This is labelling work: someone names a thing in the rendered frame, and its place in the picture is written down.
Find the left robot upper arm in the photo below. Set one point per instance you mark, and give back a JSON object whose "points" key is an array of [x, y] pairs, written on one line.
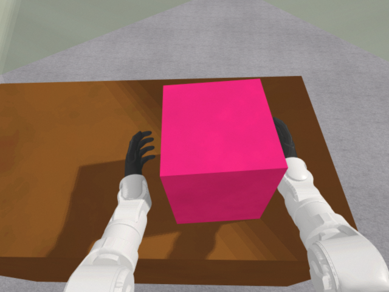
{"points": [[101, 278]]}

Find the robot left forearm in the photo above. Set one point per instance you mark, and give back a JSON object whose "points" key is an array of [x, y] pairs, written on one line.
{"points": [[124, 232]]}

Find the robot right forearm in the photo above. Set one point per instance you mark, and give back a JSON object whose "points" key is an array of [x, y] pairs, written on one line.
{"points": [[309, 210]]}

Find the pedestal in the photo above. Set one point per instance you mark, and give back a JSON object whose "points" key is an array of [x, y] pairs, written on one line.
{"points": [[63, 147]]}

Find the carton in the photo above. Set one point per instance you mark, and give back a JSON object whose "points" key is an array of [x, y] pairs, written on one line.
{"points": [[221, 157]]}

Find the right robot hand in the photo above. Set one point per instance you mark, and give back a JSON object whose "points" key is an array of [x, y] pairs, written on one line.
{"points": [[285, 138]]}

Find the right robot upper arm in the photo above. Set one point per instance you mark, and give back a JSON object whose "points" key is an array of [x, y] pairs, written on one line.
{"points": [[346, 264]]}

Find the left robot hand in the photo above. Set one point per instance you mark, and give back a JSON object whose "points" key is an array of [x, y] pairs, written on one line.
{"points": [[134, 161]]}

